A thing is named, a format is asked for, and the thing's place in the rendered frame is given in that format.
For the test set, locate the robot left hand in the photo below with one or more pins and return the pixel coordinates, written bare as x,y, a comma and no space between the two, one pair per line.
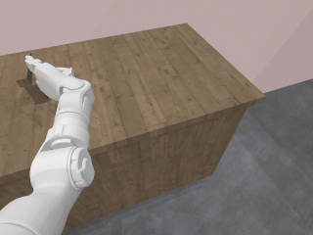
47,76

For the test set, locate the left robot forearm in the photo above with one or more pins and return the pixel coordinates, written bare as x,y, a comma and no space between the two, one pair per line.
72,118

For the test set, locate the left robot upper arm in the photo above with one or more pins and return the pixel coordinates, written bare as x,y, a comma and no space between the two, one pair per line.
58,177

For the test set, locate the counter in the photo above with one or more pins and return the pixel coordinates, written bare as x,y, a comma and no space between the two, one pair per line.
167,105

